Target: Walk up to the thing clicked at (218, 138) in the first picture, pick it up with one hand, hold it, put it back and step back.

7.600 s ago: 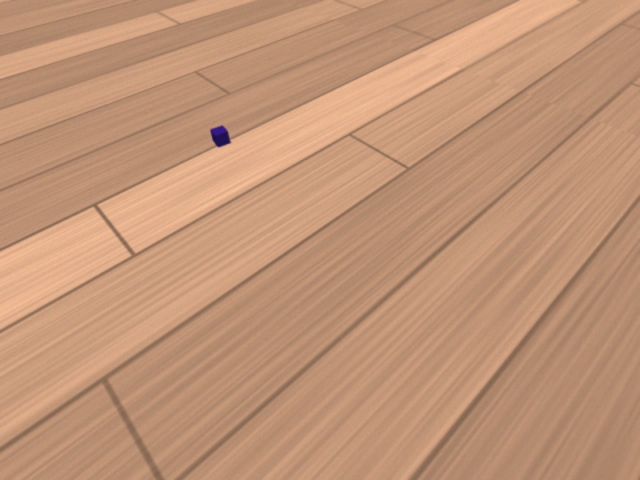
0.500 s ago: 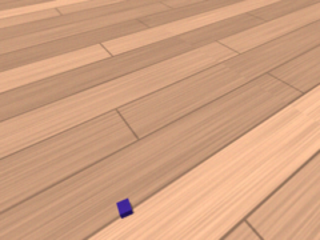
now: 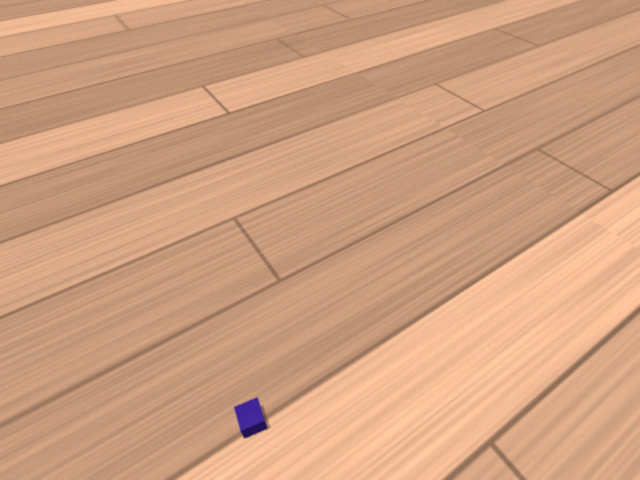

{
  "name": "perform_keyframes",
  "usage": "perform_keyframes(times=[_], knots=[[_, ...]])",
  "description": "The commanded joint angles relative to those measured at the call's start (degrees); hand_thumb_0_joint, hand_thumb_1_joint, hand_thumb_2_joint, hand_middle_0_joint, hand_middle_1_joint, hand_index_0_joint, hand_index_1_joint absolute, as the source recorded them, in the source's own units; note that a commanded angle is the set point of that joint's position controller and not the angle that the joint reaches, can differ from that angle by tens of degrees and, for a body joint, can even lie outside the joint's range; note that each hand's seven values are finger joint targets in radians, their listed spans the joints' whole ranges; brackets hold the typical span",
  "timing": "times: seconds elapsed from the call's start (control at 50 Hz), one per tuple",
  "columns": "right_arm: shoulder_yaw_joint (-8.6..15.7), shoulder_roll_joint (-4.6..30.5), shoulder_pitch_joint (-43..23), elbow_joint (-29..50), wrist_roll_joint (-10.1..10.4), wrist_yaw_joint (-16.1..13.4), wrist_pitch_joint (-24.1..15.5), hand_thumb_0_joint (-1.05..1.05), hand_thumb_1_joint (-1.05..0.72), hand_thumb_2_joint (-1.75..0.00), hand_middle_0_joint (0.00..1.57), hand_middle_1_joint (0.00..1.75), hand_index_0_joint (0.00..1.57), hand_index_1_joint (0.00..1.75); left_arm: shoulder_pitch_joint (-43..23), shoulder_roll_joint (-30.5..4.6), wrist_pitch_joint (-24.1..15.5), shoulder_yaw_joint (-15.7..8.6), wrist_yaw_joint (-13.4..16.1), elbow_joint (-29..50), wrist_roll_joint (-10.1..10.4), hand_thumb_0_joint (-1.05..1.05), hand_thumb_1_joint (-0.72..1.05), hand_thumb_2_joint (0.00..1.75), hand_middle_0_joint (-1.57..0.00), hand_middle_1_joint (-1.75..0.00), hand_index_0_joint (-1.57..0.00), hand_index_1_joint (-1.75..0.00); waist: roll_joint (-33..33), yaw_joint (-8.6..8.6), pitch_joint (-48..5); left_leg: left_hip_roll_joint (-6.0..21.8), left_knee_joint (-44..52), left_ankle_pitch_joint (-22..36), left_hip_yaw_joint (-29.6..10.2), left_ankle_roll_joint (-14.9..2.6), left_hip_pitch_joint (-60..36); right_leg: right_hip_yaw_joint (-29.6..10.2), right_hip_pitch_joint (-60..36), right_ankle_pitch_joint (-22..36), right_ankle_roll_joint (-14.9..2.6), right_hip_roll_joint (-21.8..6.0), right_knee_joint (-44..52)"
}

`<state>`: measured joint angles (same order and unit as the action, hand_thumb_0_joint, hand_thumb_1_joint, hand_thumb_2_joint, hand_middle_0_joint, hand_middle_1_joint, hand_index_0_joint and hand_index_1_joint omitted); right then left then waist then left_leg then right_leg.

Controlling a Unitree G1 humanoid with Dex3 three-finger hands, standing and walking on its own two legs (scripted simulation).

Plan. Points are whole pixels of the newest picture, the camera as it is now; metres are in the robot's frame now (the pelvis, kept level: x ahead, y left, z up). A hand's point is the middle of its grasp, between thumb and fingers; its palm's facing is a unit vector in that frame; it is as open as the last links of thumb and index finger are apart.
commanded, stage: stand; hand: left
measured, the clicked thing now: (250, 417) +0.44 +0.22 -0.75
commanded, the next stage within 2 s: none
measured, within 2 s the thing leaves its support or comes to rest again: neither
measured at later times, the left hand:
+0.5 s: hand out of the picture +0.07 +0.26 -0.16, palm faces -0.03 -0.94 -0.34, open 7.4 cm
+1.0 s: hand out of the picture +0.07 +0.25 -0.16, palm faces -0.03 -0.94 -0.33, open 7.4 cm
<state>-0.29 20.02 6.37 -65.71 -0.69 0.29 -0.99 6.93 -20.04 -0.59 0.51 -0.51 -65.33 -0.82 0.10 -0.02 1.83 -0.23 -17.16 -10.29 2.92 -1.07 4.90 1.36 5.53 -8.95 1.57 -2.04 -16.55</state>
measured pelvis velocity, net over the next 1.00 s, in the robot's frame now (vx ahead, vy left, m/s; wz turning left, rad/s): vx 0.01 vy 0.00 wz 0.01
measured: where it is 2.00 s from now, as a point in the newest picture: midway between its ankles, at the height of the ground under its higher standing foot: outside the picture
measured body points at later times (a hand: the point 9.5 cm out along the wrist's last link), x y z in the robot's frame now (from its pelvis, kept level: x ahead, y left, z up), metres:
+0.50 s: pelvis +0.01 +0.00 +0.00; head +0.01 +0.00 +0.45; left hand +0.07 +0.30 -0.13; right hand +0.08 -0.30 -0.13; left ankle -0.01 +0.10 -0.75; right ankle +0.00 -0.14 -0.75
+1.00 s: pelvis +0.01 +0.00 +0.00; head +0.01 +0.00 +0.45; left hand +0.07 +0.30 -0.14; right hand +0.08 -0.30 -0.13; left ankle -0.01 +0.10 -0.75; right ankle +0.00 -0.14 -0.75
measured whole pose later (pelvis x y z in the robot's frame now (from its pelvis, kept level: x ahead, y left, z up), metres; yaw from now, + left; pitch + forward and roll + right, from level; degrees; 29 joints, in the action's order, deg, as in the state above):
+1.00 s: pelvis +0.01 +0.00 +0.00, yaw +0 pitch -2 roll +0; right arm -0.3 20.2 6.6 -65.2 -0.6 0.2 -0.8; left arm 7.3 -19.9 -0.4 0.5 -0.4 -64.9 -0.9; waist 0.0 0.0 2.5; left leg -0.5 -17.5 -10.9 2.5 -1.2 4.7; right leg 1.8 5.1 -9.7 1.7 -2.3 -16.9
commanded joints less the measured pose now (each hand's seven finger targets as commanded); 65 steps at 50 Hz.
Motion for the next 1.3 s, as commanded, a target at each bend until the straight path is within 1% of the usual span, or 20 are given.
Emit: perform_keyframes(times=[0.0,0.06,0.12,0.14,0.24,0.32,0.34,0.38,0.44,0.5,0.54,0.56,0.62,0.64,0.78,0.9,1.04,1.12,1.18,1.28], knots=[[2.47,12.53,-2.90,3.41,0.14,-0.66,-1.02,0.00,-0.90,-0.90,0.20,0.30,0.20,0.30,-2.42,-11.73,-1.17,-2.36,1.05,3.44,0.25,0.00,0.90,0.90,-0.20,-0.30,-0.20,-0.30,-0.09,-0.07,-2.83,8.58,3.00,8.43,-6.93,-0.28,-0.11,-5.31,0.00,6.49,-2.43,-6.52,2.19],[2.39,12.25,-2.60,3.56,0.18,-0.65,-0.96,0.00,-0.90,-0.90,0.20,0.30,0.20,0.30,-2.45,-11.91,-1.20,-2.45,1.10,3.48,0.14,0.00,0.90,0.90,-0.20,-0.30,-0.20,-0.30,-0.12,0.25,-2.85,8.37,2.97,7.37,-6.71,-0.12,0.25,-5.13,-0.24,6.12,-2.34,-6.50,2.28],[2.43,12.57,-2.86,3.55,0.13,-0.76,-0.97,0.00,-0.90,-0.90,0.20,0.30,0.20,0.30,-2.10,-11.65,-1.05,-2.42,1.05,3.49,0.08,0.00,0.90,0.90,-0.20,-0.30,-0.20,-0.30,-0.80,-0.10,-2.90,8.39,2.88,8.34,-6.71,-0.21,0.17,-5.14,-0.33,6.87,-2.46,-6.56,2.17],[2.29,12.13,-2.68,3.60,0.14,-0.73,-0.94,0.00,-0.90,-0.90,0.20,0.30,0.20,0.30,-2.25,-11.98,-1.04,-2.42,1.07,3.41,0.17,0.00,0.90,0.90,-0.20,-0.30,-0.20,-0.30,-0.35,0.13,-2.77,8.43,3.15,8.13,-6.88,-0.11,0.34,-5.00,-0.41,6.00,-2.42,-6.43,1.91],[2.30,12.36,-2.47,3.65,0.20,-0.72,-1.09,0.00,-0.90,-0.90,0.20,0.30,0.20,0.30,-2.20,-11.94,-1.04,-2.47,1.14,3.50,0.15,0.00,0.90,0.90,-0.20,-0.30,-0.20,-0.30,-0.41,0.13,-2.96,8.46,2.86,10.16,-6.95,-0.13,-0.16,-4.92,-0.71,7.86,-2.37,-6.53,1.61],[2.31,12.55,-2.60,3.68,0.19,-0.80,-0.99,0.00,-0.90,-0.90,0.20,0.30,0.20,0.30,-1.98,-11.72,-0.92,-2.51,1.09,3.51,0.15,0.00,0.90,0.90,-0.20,-0.30,-0.20,-0.30,-0.46,-0.02,-2.58,8.40,2.90,9.29,-6.87,-0.23,0.14,-4.88,-0.78,7.50,-2.38,-6.55,1.77],[2.29,12.38,-2.21,3.77,0.08,-0.83,-1.02,0.00,-0.90,-0.90,0.20,0.30,0.20,0.30,-2.13,-11.86,-0.88,-2.61,1.08,3.57,0.08,0.00,0.90,0.90,-0.20,-0.30,-0.20,-0.30,-0.26,0.15,-3.03,8.42,2.81,9.54,-6.77,-0.15,0.06,-4.82,-1.03,7.31,-2.40,-6.64,1.48],[2.29,12.53,-2.42,3.86,0.14,-0.93,-1.10,0.00,-0.90,-0.90,0.20,0.30,0.20,0.30,-1.99,-11.86,-0.79,-2.58,1.05,3.75,0.01,0.00,0.90,0.90,-0.20,-0.30,-0.20,-0.30,-0.74,-0.09,-3.81,8.76,2.60,12.21,-6.83,-0.17,-0.96,-4.49,-0.83,7.96,-2.48,-6.42,0.74],[2.31,12.60,-2.69,3.89,0.21,-0.93,-1.13,0.00,-0.90,-0.90,0.20,0.30,0.20,0.30,-1.81,-11.61,-0.90,-2.38,1.06,3.69,0.09,0.00,0.90,0.90,-0.20,-0.30,-0.20,-0.30,-0.21,-0.31,-3.67,8.84,2.43,12.62,-6.99,-0.34,-1.19,-4.50,-0.87,8.15,-2.36,-6.49,1.02],[2.28,12.58,-2.60,3.88,0.27,-0.96,-1.01,0.00,-0.90,-0.90,0.20,0.30,0.20,0.30,-1.79,-11.45,-0.81,-2.36,1.09,3.52,0.05,0.00,0.90,0.90,-0.20,-0.30,-0.20,-0.30,0.02,-0.15,-2.01,8.44,2.78,10.16,-6.89,-0.22,-0.02,-4.61,-0.20,7.47,-2.28,-6.56,1.55],[2.23,12.22,-2.18,3.89,0.14,-0.93,-1.02,0.00,-0.90,-0.90,0.20,0.30,0.20,0.30,-2.24,-11.82,-0.85,-2.44,1.19,3.77,0.16,0.00,0.90,0.90,-0.20,-0.30,-0.20,-0.30,0.37,0.17,-2.36,8.45,2.83,10.08,-6.95,-0.21,-0.25,-4.74,-0.13,6.82,-2.38,-6.57,1.35],[2.37,12.60,-2.40,3.81,0.15,-0.90,-1.01,0.00,-0.90,-0.90,0.20,0.30,0.20,0.30,-1.92,-11.73,-0.88,-2.44,1.12,3.74,0.12,0.00,0.90,0.90,-0.20,-0.30,-0.20,-0.30,0.26,-0.10,-1.86,8.43,2.81,9.21,-6.96,-0.26,-0.16,-4.70,0.07,6.51,-2.37,-6.55,1.62],[2.42,12.55,-2.60,3.90,0.29,-0.84,-0.90,0.00,-0.90,-0.90,0.20,0.30,0.20,0.30,-1.71,-11.48,-0.83,-2.41,1.07,3.66,0.11,0.00,0.90,0.90,-0.20,-0.30,-0.20,-0.30,-0.05,-0.06,-1.83,8.23,3.14,7.82,-7.05,-0.23,0.16,-4.71,0.01,5.98,-2.41,-6.44,1.77],[2.23,12.10,-1.96,3.85,0.15,-0.79,-0.97,0.00,-0.90,-0.90,0.20,0.30,0.20,0.30,-2.10,-11.96,-0.89,-2.54,1.06,3.72,0.09,0.00,0.90,0.90,-0.20,-0.30,-0.20,-0.30,0.13,0.23,-2.12,8.31,3.29,7.89,-6.96,-0.21,0.34,-4.88,-0.63,5.87,-2.51,-6.60,1.51],[2.38,12.38,-2.53,3.97,0.16,-0.80,-1.04,0.00,-0.90,-0.90,0.20,0.30,0.20,0.30,-2.14,-11.89,-0.96,-2.55,1.12,3.88,0.15,0.00,0.90,0.90,-0.20,-0.30,-0.20,-0.30,0.01,0.07,-2.66,8.26,2.90,9.51,-7.17,-0.13,-0.25,-4.78,-0.51,6.49,-2.44,-6.54,1.49],[2.32,12.30,-2.27,3.90,0.18,-0.74,-0.90,0.00,-0.90,-0.90,0.20,0.30,0.20,0.30,-1.87,-11.96,-0.97,-2.51,1.14,3.75,0.09,0.00,0.90,0.90,-0.20,-0.30,-0.20,-0.30,-0.06,0.15,-2.52,8.27,2.78,8.15,-7.15,-0.29,0.28,-4.74,-1.05,6.08,-2.48,-6.64,1.71],[2.27,12.42,-1.86,3.99,0.15,-0.85,-0.95,0.00,-0.90,-0.90,0.20,0.30,0.20,0.30,-2.13,-11.93,-1.01,-2.56,1.18,4.00,0.11,0.00,0.90,0.90,-0.20,-0.30,-0.20,-0.30,-0.28,0.12,-3.16,8.27,2.38,10.36,-6.89,-0.28,-0.02,-4.89,-1.53,8.48,-2.48,-6.85,1.44],[2.29,12.47,-2.03,4.14,0.09,-0.88,-0.98,0.00,-0.90,-0.90,0.20,0.30,0.20,0.30,-2.12,-12.00,-1.04,-2.44,1.17,4.10,0.20,0.00,0.90,0.90,-0.20,-0.30,-0.20,-0.30,-0.16,-0.02,-3.62,8.51,2.23,11.05,-7.04,-0.32,-0.43,-4.71,-1.42,8.08,-2.54,-6.78,1.22],[2.18,12.42,-1.71,3.83,0.21,-0.89,-1.01,0.00,-0.90,-0.90,0.20,0.30,0.20,0.30,-2.08,-11.67,-0.98,-2.33,1.11,3.88,0.25,0.00,0.90,0.90,-0.20,-0.30,-0.20,-0.30,-0.33,-0.06,-2.26,8.30,2.65,10.12,-7.12,-0.16,0.84,-4.90,-1.35,7.88,-2.46,-6.82,1.69],[2.15,12.19,-1.58,4.00,0.22,-0.90,-0.96,0.00,-0.90,-0.90,0.20,0.30,0.20,0.30,-1.88,-11.90,-1.03,-2.42,1.09,3.85,0.02,0.00,0.90,0.90,-0.20,-0.30,-0.20,-0.30,0.42,-0.01,-2.59,8.43,2.65,9.67,-7.10,-0.38,0.35,-4.66,-1.46,8.12,-2.42,-6.85,1.65]])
